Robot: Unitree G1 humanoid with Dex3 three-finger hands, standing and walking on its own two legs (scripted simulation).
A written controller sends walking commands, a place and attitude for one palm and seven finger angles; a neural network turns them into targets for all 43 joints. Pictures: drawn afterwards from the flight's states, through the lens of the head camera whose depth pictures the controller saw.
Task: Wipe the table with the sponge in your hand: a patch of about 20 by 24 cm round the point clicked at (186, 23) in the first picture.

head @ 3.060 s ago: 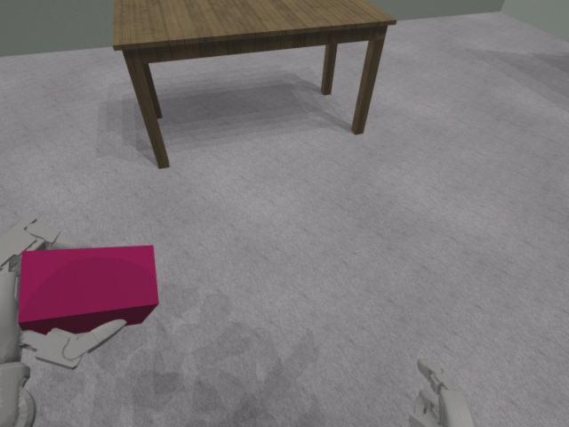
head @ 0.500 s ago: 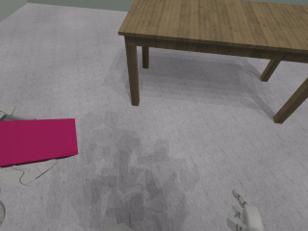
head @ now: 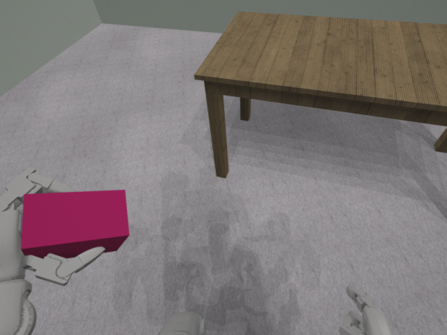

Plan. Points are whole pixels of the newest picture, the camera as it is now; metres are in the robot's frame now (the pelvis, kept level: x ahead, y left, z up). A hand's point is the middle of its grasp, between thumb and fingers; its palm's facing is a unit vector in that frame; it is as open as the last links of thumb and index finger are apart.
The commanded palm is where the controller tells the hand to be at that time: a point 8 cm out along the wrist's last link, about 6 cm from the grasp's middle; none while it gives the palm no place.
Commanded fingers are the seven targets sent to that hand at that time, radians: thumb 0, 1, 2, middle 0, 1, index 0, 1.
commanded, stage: walk to a spot facing it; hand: left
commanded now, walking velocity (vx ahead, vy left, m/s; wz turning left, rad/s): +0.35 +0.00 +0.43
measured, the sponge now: (91, 225) +0.23 +0.20 +0.15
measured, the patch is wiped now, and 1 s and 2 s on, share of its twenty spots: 0.00 0.00 0.00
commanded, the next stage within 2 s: turn to face it in 1.16 s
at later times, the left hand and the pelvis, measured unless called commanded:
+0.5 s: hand (58, 149) +0.35 +0.28 +0.18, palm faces +0.50 -0.75 -0.44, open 10.4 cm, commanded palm +0.25 +0.32 +0.18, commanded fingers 0.00 0.10 1.30 -1.20 -1.60 -1.20 -1.60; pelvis +0.15 +0.01 -0.01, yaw +10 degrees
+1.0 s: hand (87, 128) +0.40 +0.25 +0.18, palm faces +0.62 -0.62 -0.48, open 10.4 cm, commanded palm +0.31 +0.29 +0.18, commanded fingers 0.00 0.10 1.30 -1.20 -1.60 -1.20 -1.60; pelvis +0.28 -0.03 +0.01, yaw +24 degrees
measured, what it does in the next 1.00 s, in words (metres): walks ahead, turning left: left foot, then right foot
